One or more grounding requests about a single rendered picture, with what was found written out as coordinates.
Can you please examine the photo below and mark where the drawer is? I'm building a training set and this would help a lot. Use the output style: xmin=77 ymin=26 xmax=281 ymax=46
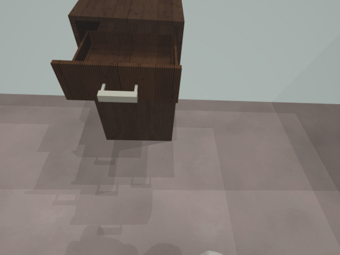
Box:
xmin=50 ymin=30 xmax=182 ymax=103

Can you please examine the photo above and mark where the handle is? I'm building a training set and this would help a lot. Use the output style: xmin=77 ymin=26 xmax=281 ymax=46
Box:
xmin=97 ymin=83 xmax=138 ymax=103

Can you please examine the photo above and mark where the cabinet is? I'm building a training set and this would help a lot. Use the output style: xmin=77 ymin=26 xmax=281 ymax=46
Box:
xmin=68 ymin=0 xmax=184 ymax=141

